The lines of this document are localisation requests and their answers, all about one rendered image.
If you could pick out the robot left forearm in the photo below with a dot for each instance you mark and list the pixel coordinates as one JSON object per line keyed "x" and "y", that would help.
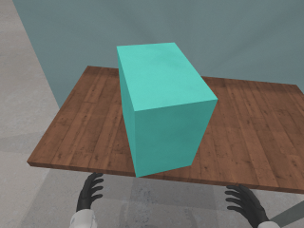
{"x": 84, "y": 218}

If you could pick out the left robot hand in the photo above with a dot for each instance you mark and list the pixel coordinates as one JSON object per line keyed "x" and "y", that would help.
{"x": 85, "y": 200}

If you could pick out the carton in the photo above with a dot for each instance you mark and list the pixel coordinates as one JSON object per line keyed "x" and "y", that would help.
{"x": 166, "y": 106}

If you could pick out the right robot hand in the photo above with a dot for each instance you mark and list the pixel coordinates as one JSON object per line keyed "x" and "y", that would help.
{"x": 250, "y": 206}

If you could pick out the table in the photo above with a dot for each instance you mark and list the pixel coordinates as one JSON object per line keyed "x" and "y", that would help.
{"x": 255, "y": 136}

